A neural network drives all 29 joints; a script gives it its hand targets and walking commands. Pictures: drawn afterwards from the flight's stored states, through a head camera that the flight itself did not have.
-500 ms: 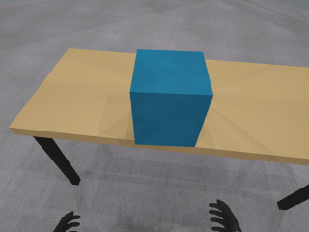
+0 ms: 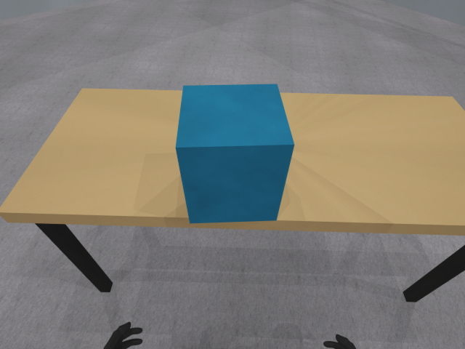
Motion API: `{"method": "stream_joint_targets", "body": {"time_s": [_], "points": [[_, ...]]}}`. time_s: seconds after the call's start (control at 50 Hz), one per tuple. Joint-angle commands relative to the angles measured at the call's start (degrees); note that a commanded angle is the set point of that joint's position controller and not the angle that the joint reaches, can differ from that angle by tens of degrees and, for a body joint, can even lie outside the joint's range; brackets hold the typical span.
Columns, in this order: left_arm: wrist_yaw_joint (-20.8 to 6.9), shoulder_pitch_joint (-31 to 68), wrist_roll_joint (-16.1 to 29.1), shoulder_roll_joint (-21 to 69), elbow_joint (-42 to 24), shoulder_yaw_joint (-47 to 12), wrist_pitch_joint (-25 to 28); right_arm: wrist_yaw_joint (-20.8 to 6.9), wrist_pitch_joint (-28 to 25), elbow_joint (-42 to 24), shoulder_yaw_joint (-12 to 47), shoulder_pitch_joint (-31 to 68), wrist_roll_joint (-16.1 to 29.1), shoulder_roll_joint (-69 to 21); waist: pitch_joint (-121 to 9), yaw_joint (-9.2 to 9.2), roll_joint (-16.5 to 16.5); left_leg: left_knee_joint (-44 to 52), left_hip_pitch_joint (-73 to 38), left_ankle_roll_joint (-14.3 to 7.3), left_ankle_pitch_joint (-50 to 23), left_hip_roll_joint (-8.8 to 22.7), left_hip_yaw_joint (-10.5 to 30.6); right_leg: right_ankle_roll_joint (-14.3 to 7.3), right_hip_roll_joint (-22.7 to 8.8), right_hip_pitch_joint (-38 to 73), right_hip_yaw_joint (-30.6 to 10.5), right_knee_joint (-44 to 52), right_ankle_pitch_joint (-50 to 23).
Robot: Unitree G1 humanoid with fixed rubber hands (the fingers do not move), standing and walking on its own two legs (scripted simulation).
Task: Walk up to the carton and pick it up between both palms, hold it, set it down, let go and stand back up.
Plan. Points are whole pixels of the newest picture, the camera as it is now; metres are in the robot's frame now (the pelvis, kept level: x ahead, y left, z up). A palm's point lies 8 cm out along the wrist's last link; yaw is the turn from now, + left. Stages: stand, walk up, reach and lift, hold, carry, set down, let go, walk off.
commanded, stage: walk up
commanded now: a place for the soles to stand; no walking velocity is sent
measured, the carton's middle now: (232, 156) +0.52 +0.01 +0.01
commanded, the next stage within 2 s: reach and lift in 1.46 s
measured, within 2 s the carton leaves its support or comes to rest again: neither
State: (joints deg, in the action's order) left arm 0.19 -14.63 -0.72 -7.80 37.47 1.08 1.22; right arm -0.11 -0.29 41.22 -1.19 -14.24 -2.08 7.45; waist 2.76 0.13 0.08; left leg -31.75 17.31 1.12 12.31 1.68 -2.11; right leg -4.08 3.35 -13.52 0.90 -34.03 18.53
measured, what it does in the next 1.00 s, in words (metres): shifts its weight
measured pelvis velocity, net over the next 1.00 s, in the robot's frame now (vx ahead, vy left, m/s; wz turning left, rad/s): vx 0.06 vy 0.02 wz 0.08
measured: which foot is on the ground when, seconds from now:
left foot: down 0.00-1.00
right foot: down 0.00-1.00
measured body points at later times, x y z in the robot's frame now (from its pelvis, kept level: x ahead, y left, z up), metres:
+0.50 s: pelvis +0.04 +0.02 +0.00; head +0.04 +0.03 +0.45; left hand +0.13 +0.24 -0.12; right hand +0.14 -0.19 -0.12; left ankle +0.05 +0.13 -0.73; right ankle +0.00 -0.07 -0.73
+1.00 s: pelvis +0.06 +0.02 +0.00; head +0.08 +0.02 +0.45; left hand +0.14 +0.25 -0.13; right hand +0.20 -0.19 -0.12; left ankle +0.05 +0.13 -0.73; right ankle +0.00 -0.07 -0.73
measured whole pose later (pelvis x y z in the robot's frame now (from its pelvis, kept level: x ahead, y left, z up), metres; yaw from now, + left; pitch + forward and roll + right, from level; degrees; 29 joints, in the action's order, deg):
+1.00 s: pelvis +0.06 +0.02 +0.00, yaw +4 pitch -1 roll +0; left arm 0.3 -16.9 -1.2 -8.6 40.9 1.1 0.9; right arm 1.1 -1.4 40.4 -2.5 -14.1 -1.6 7.1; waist 2.0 -0.3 0.6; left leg -35.9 15.4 -0.5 19.6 -1.2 1.2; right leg -2.4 0.9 -7.7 4.2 -33.2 24.8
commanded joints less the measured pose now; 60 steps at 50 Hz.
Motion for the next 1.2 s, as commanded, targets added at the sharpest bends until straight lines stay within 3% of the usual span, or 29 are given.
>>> {"method": "stream_joint_targets", "body": {"time_s": [0.0,0.1,0.14,0.2,0.22,0.26,0.32,0.34,0.38,0.4,0.46,0.52,0.58,0.64,0.72,0.74,0.76,0.78,0.82,0.86,0.88,0.96,0.98,1.02,1.06,1.1,1.12,1.14,1.18], "points": [[-0.4,0.0,0.0,-4.5,-2.9,1.0,0.6,-0.1,-1.5,-4.2,-1.2,-0.2,0.4,4.5,-2.5,-0.03,0.2,7.1,-6.1,-2.4,0.6,2.7,4.4,0.4,-7.3,-5.1,-8.2,13.8,2.3],[-0.3,0.1,-0.5,-4.1,-1.8,0.7,0.9,-0.2,-2.0,-2.9,-1.3,-2.1,1.1,3.7,0.3,0.49,-1.6,8.6,-2.8,-2.0,-1.7,2.9,5.4,0.4,-7.1,-2.8,-6.3,13.1,-0.9],[-0.7,-2.7,-1.2,-3.8,-1.6,0.7,1.2,-0.4,-2.3,-3.7,-1.7,-3.4,0.3,4.6,-2.4,0.17,-1.1,8.3,-4.1,-3.0,4.0,3.0,6.0,0.1,-6.0,-0.1,-6.8,13.2,2.2],[-0.9,-1.7,-0.9,-4.2,-2.2,0.7,1.4,-0.6,-2.3,-4.4,-1.6,-1.4,0.3,3.6,0.5,-0.5,-1.1,7.3,-2.3,-2.8,3.1,1.3,5.2,-0.2,-7.2,-2.1,-8.3,14.7,4.5],[-0.9,-2.2,-0.8,-4.4,-2.2,0.7,1.5,-0.7,-2.4,-4.1,-1.8,-2.9,0.1,3.5,-0.1,0.27,1.2,7.0,-2.3,-2.8,3.1,1.4,5.2,-0.2,-7.1,-2.6,-7.2,14.9,5.5],[-0.8,-2.4,-1.1,-4.1,-3.2,0.8,1.6,-0.8,-2.5,-4.1,-1.4,-4.0,0.1,3.3,-0.3,0.44,-1.9,6.6,-2.9,-3.1,1.2,1.5,5.4,-0.3,-7.6,-1.3,-7.6,14.0,1.2],[-0.8,-2.1,-1.2,-4.2,-2.4,0.5,1.8,-0.6,-2.7,-4.6,-1.9,-4.1,0.3,3.7,0.4,0.71,1.1,5.8,-2.6,-3.2,-2.3,1.9,5.4,-0.1,-7.7,-0.4,-6.4,13.1,-5.2],[-0.9,-2.0,-1.0,-5.0,-2.6,1.1,1.8,-0.4,-2.8,-4.1,-1.7,-4.4,0.5,3.6,0.8,0.44,-1.5,6.3,-2.6,-3.3,-3.7,1.5,5.0,0.3,-7.3,-0.5,-5.8,12.5,-4.5],[-0.8,-3.6,-0.6,-4.2,-1.5,1.0,1.8,0.0,-3.2,-4.7,-2.1,-4.7,0.7,4.1,0.1,0.49,-0.9,6.2,-5.2,-4.9,-9.4,2.8,7.8,1.0,-6.6,-0.8,-4.2,9.5,-10.4],[-0.8,-4.1,-0.9,-3.5,-1.0,0.8,1.6,0.0,-3.1,-4.2,-2.3,-5.8,0.7,5.2,-1.2,0.98,-2.2,6.7,-5.4,-5.1,-8.6,3.8,8.1,1.0,-5.8,-1.5,-3.1,9.4,-7.1],[-0.5,-6.2,-0.7,-3.7,-0.7,0.6,1.4,0.1,-2.6,-4.7,-2.2,-4.4,0.8,4.4,0.6,-0.85,-4.1,5.9,-4.6,-5.6,-10.1,4.2,8.8,1.6,-5.6,-0.9,-2.4,9.6,-7.3],[-0.4,-5.6,-0.7,-4.8,-0.5,1.1,1.4,0.6,-2.6,-5.2,-2.1,-3.1,0.9,4.0,-1.0,-0.84,0.3,4.0,-3.5,-5.1,-13.3,2.3,6.9,1.0,-6.4,2.2,-2.7,9.3,-13.3],[-0.2,-5.7,-0.6,-4.6,0.3,1.4,1.4,0.7,-2.7,-4.6,-2.1,-4.6,0.7,3.8,-4.2,-0.68,-1.1,1.9,-4.7,-4.6,-17.2,1.6,6.0,0.6,-7.3,4.5,-2.8,8.3,-18.8],[0.0,-4.5,-0.7,-4.3,0.0,1.2,1.1,1.1,-2.7,-4.5,-2.6,-5.0,0.3,5.0,-5.0,0.21,0.2,0.8,-7.7,-6.4,-22.3,3.8,8.1,1.3,-6.8,2.9,-1.6,5.2,-22.3],[0.0,-5.0,-0.6,-4.7,-0.3,1.2,0.8,1.3,-2.1,-4.9,-2.6,-3.5,0.7,5.0,-6.4,0.01,-1.2,0.7,-8.0,-6.4,-19.0,2.8,7.1,2.4,-6.5,3.0,-1.3,6.3,-20.5],[0.0,-4.8,-0.6,-5.8,-0.3,1.5,0.6,1.2,-1.8,-4.9,-2.1,-1.9,0.8,4.4,-4.8,-0.68,2.1,0.4,-4.3,-5.8,-16.8,2.5,7.3,1.9,-6.9,4.6,-1.9,7.3,-18.8],[0.0,-4.3,-0.5,-4.8,-0.3,1.4,0.6,1.3,-1.8,-5.4,-2.2,-0.7,0.6,4.2,-2.6,-0.7,1.0,-0.2,-2.8,-4.9,-15.4,1.2,5.4,1.1,-8.2,5.1,-2.8,8.3,-20.2],[0.1,-5.0,-0.2,-5.5,-0.2,1.6,0.7,1.2,-1.7,-5.7,-2.2,0.0,0.2,4.1,-2.0,-0.98,3.4,-1.7,-1.2,-4.7,-16.7,0.8,5.1,0.6,-8.9,5.7,-3.3,8.2,-23.4],[0.2,-4.9,-0.4,-5.8,-0.3,1.5,0.7,1.1,-2.0,-5.5,-2.0,-1.0,0.0,3.9,-1.8,-0.7,-0.4,-1.1,-1.5,-4.4,-16.9,-0.2,3.7,0.0,-9.6,6.0,-2.6,7.3,-25.5],[0.2,-4.7,-0.4,-6.2,-0.6,1.8,0.8,1.2,-1.9,-4.7,-2.2,-1.9,0.4,3.7,-2.5,-0.37,-1.6,-0.9,-5.3,-5.1,-19.3,0.8,5.1,1.1,-8.9,4.5,-1.9,5.9,-26.0],[0.2,-3.7,-0.3,-6.0,-0.3,1.6,0.7,1.4,-2.0,-4.3,-2.6,-3.2,0.4,4.6,-3.5,0.53,0.0,-0.4,-7.3,-6.2,-21.2,1.8,6.4,1.0,-8.5,3.7,-1.1,4.8,-26.5],[0.2,-2.9,-1.0,-4.5,-0.9,1.0,0.2,1.4,-1.7,-5.1,-3.1,-2.1,0.7,5.7,-1.6,0.59,-3.0,1.3,-4.6,-7.3,-16.8,3.9,10.0,2.0,-6.7,1.8,-0.7,5.6,-16.6],[0.1,-3.8,-0.8,-4.5,-0.9,1.1,0.2,1.4,-1.6,-4.9,-2.9,-1.6,0.7,5.4,-2.2,0.1,-3.3,1.6,-4.3,-6.5,-16.4,3.2,8.8,2.1,-6.5,2.6,-0.2,5.9,-16.2],[-0.1,-5.3,-0.8,-5.8,-0.5,1.6,0.2,1.3,-1.6,-4.6,-2.6,-1.1,0.6,5.1,-4.3,-0.81,0.3,-0.3,-2.5,-6.0,-17.8,2.3,8.0,1.5,-7.4,8.0,-0.6,7.2,-18.8],[0.1,-6.2,-0.6,-7.1,-0.7,2.0,0.5,1.0,-1.7,-4.9,-1.7,0.7,0.6,3.7,-6.1,-1.69,0.1,-2.3,-0.5,-4.4,-16.4,-0.1,5.6,0.3,-9.3,10.0,-2.0,8.2,-21.6],[0.1,-5.6,-0.3,-6.4,-0.3,1.6,0.4,1.1,-1.3,-5.7,-1.4,2.4,0.2,2.8,-1.2,-1.24,1.7,-1.9,1.4,-3.4,-8.0,-1.2,3.5,-1.1,-12.0,6.9,-5.0,10.7,-20.4],[0.1,-4.7,-0.4,-7.1,-0.4,1.7,0.4,1.3,-1.1,-5.2,-1.3,1.7,0.1,2.9,0.7,-1.08,3.8,-1.5,1.4,-2.8,-9.7,-1.1,2.5,-1.7,-12.6,6.6,-4.2,11.3,-21.2],[0.3,-3.7,-0.4,-7.1,-1.3,1.7,0.4,1.3,-1.4,-4.7,-1.3,0.8,0.4,2.9,-0.3,-0.64,1.6,-0.7,0.6,-2.9,-10.1,-1.1,3.5,-1.2,-11.8,6.4,-2.5,10.3,-21.2],[0.1,-4.1,-0.4,-6.8,-1.0,1.7,0.3,1.1,-1.7,-4.5,-1.6,-0.1,0.2,3.9,-2.3,-0.36,1.3,0.0,-2.6,-4.0,-15.7,-0.2,4.4,0.7,-9.2,6.9,0.8,8.8,-22.3]]}}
